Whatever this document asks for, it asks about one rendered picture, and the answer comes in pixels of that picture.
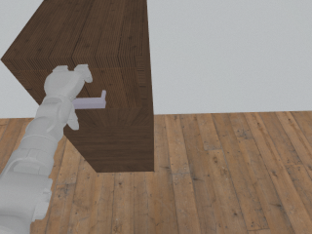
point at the handle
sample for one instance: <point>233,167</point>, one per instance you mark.
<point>90,102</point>

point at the robot left forearm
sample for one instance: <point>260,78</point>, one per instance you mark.
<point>36,151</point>

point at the robot left upper arm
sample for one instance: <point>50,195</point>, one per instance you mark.
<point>24,197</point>

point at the drawer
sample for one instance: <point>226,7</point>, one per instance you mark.
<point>120,83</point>

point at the cabinet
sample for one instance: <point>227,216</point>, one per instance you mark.
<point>101,34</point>

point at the robot left hand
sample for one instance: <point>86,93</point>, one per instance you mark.
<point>68,83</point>

